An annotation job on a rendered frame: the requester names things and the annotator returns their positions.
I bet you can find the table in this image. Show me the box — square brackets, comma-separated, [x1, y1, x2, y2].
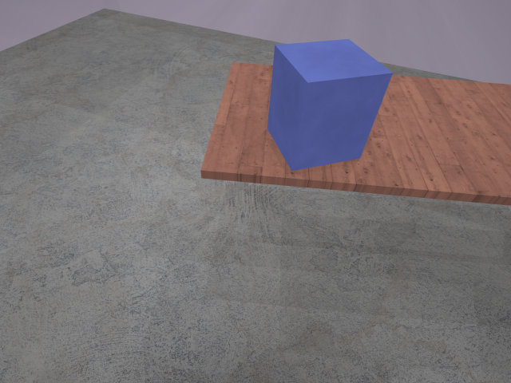
[200, 62, 511, 211]

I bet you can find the carton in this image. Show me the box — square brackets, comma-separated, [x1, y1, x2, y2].
[267, 39, 393, 171]

